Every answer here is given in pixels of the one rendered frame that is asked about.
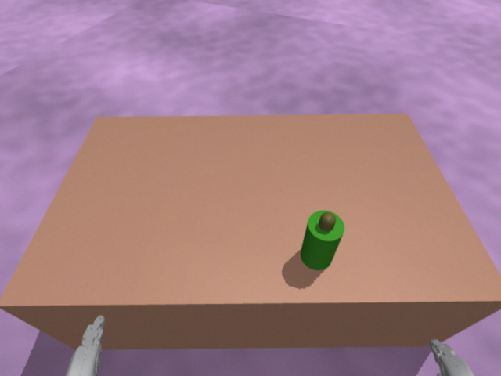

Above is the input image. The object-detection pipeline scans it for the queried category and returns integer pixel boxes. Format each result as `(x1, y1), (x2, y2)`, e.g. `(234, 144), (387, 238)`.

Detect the right robot hand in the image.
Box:
(430, 339), (474, 376)

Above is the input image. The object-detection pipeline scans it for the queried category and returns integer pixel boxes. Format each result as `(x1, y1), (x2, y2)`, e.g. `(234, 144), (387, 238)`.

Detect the bottle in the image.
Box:
(301, 211), (344, 270)

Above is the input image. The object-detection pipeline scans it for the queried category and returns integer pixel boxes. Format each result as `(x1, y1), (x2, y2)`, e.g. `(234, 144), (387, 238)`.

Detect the left robot hand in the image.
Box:
(66, 315), (105, 376)

